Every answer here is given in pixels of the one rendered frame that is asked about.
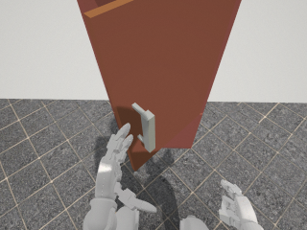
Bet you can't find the robot left forearm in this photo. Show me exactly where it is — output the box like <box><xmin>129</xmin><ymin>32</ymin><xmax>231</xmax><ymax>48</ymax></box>
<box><xmin>83</xmin><ymin>197</ymin><xmax>118</xmax><ymax>230</ymax></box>

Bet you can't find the robot thigh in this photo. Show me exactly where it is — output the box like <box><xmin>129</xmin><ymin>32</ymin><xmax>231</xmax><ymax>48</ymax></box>
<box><xmin>179</xmin><ymin>218</ymin><xmax>209</xmax><ymax>230</ymax></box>
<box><xmin>115</xmin><ymin>206</ymin><xmax>139</xmax><ymax>230</ymax></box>

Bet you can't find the cupboard door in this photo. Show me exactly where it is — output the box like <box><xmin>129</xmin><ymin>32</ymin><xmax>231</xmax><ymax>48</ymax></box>
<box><xmin>83</xmin><ymin>0</ymin><xmax>236</xmax><ymax>172</ymax></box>

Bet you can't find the left robot hand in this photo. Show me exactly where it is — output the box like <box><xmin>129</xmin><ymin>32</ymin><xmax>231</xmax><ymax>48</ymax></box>
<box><xmin>95</xmin><ymin>123</ymin><xmax>157</xmax><ymax>213</ymax></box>

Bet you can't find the right robot hand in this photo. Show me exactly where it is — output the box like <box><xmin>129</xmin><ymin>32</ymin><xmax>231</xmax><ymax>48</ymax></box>
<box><xmin>219</xmin><ymin>179</ymin><xmax>258</xmax><ymax>230</ymax></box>

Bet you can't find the handle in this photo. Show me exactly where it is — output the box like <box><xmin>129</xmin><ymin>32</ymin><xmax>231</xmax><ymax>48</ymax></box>
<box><xmin>131</xmin><ymin>103</ymin><xmax>155</xmax><ymax>152</ymax></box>

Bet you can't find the right robot thigh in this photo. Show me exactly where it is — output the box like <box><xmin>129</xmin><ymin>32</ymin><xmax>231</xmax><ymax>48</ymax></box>
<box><xmin>179</xmin><ymin>218</ymin><xmax>209</xmax><ymax>230</ymax></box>

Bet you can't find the left robot thigh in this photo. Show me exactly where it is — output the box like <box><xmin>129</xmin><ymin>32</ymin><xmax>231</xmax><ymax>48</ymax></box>
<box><xmin>115</xmin><ymin>206</ymin><xmax>139</xmax><ymax>230</ymax></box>

